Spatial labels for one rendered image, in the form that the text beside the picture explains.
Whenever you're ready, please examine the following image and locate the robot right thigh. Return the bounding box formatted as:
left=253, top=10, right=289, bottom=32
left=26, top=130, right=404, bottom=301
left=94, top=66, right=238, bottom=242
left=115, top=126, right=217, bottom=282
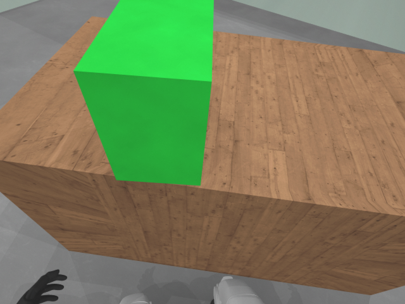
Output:
left=213, top=279, right=264, bottom=304

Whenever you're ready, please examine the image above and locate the carton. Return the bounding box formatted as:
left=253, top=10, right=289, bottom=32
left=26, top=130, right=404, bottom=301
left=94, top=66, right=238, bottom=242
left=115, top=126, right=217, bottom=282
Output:
left=73, top=0, right=214, bottom=186

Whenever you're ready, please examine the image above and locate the robot left hand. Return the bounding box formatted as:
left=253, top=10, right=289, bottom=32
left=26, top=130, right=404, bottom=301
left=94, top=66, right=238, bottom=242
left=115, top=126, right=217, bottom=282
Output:
left=17, top=269, right=67, bottom=304

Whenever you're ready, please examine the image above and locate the pedestal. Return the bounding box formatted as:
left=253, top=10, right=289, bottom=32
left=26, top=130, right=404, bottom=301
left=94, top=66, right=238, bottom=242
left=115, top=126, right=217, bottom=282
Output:
left=0, top=16, right=405, bottom=295

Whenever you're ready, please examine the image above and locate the robot right shin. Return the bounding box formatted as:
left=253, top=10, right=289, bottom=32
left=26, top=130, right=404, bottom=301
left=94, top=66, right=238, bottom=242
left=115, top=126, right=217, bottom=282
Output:
left=221, top=276, right=233, bottom=282

